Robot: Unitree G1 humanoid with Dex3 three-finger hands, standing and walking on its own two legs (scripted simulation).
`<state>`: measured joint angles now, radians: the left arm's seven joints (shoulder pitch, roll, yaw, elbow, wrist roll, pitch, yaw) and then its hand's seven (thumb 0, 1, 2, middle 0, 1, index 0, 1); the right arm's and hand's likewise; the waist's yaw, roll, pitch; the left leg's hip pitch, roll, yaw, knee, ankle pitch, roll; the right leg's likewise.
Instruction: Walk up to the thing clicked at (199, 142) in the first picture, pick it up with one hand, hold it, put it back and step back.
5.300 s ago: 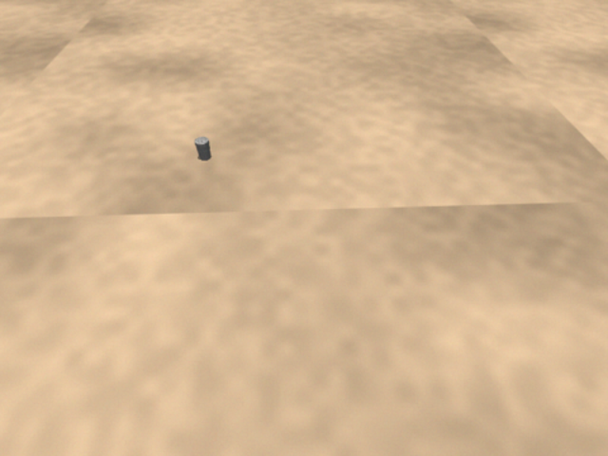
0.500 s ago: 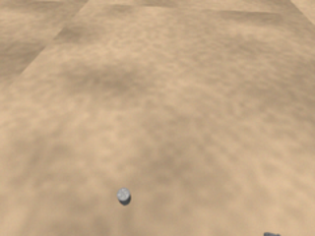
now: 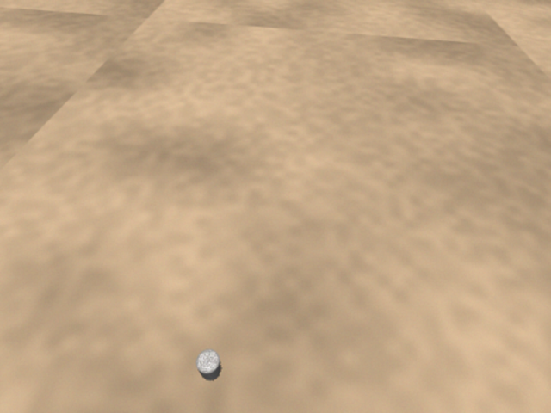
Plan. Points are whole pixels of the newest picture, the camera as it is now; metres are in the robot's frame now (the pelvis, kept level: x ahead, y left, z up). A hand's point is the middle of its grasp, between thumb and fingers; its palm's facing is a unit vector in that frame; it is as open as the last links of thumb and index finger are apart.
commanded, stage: walk up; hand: left
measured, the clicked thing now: (209, 366) +0.42 +0.18 -0.72
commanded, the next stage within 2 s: stand in 1.08 s
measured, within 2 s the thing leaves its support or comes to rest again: neither
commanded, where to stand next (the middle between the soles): +0.05 -0.01 m, yaw +1 degrees
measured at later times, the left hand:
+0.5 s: hand out of the picture +0.08 +0.25 -0.15, palm faces +0.02 -0.94 -0.33, open 7.4 cm
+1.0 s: hand out of the picture +0.10 +0.25 -0.15, palm faces +0.00 -0.95 -0.32, open 7.4 cm
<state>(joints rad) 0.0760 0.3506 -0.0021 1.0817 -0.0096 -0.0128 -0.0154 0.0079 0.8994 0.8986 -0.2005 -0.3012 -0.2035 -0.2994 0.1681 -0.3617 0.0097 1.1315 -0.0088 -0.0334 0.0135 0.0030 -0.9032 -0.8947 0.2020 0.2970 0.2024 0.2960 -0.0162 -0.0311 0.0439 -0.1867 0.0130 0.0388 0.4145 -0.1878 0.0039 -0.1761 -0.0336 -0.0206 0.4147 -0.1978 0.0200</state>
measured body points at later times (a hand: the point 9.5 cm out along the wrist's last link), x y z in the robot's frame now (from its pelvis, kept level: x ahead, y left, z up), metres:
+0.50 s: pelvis +0.02 +0.00 +0.01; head +0.02 +0.00 +0.46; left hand +0.08 +0.30 -0.13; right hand +0.12 -0.29 -0.13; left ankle +0.02 +0.12 -0.74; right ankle +0.02 -0.13 -0.74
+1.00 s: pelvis +0.02 +0.00 +0.01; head +0.02 +0.00 +0.46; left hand +0.10 +0.30 -0.13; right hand +0.10 -0.30 -0.13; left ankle +0.02 +0.12 -0.74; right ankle +0.02 -0.13 -0.74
